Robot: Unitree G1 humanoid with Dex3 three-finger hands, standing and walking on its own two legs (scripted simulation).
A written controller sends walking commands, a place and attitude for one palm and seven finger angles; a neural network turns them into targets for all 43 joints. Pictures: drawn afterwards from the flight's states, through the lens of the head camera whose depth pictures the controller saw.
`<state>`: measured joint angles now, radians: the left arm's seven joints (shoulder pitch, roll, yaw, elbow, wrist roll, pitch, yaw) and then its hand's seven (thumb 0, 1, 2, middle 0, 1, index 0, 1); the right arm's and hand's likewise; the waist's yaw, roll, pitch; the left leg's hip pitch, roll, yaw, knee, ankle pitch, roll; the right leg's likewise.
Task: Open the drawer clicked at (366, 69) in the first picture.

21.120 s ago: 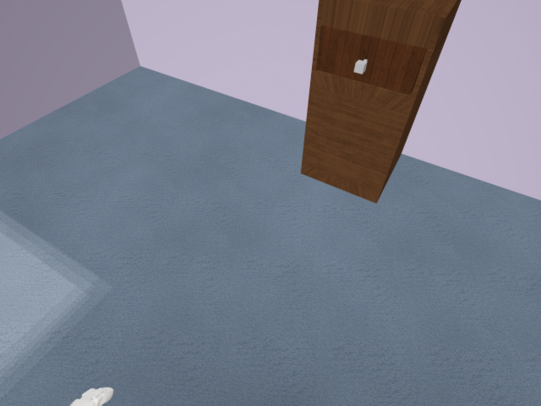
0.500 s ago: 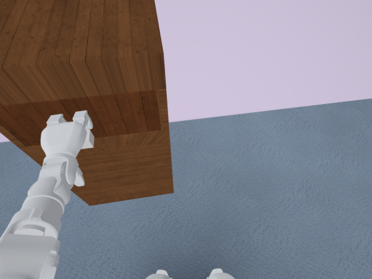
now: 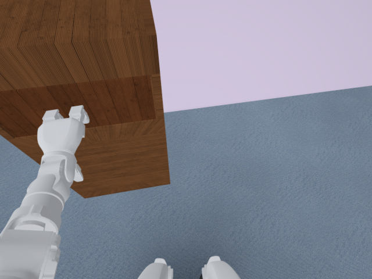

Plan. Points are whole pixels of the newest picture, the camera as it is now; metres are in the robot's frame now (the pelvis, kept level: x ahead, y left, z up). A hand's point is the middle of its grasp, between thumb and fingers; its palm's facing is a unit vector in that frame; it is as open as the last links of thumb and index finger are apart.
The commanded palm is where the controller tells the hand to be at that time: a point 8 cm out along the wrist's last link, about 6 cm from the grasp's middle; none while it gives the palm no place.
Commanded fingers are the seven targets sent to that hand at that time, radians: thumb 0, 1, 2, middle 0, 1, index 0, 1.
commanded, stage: lower the fingers behind the handle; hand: left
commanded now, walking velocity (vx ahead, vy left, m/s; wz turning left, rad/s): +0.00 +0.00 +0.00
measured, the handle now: (75, 122) +0.47 +0.28 -0.01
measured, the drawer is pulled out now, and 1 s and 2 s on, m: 0.00 0.00 0.08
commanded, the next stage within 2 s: close the thumb around the handle in 0.36 s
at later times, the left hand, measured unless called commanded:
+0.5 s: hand (72, 144) +0.42 +0.28 -0.03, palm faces -0.05 -0.02 -1.00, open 13.9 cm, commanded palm +0.40 +0.27 +0.03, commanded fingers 0.00 -0.33 0.37 -0.31 -1.22 -0.31 -1.22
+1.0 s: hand (73, 143) +0.42 +0.28 -0.03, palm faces -0.04 -0.04 -1.00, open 6.9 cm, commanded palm +0.40 +0.27 +0.03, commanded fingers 0.00 0.90 0.90 -0.40 -1.35 -0.40 -1.35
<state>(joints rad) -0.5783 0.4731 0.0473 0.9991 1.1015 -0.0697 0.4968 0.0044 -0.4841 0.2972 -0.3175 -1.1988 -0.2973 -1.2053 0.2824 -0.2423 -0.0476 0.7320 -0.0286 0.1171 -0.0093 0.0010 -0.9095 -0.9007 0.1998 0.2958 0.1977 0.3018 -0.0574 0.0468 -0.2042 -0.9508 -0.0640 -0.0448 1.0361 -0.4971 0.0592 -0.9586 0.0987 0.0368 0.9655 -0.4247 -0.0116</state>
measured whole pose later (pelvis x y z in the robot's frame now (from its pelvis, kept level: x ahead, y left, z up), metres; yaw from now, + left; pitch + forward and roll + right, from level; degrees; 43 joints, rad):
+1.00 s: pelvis +0.01 +0.00 +0.00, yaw +0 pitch +24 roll -3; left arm -0.56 0.47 0.05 0.97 1.09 -0.07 0.48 0.01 0.53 0.74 -0.39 -1.31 -0.35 -1.31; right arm 0.28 -0.25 -0.05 0.73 -0.02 0.11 -0.01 0.00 -0.91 -0.90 0.20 0.30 0.20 0.30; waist -0.05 0.05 -0.21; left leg -0.95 -0.06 -0.04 1.04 -0.51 0.06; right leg -0.96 0.10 0.04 0.97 -0.43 -0.01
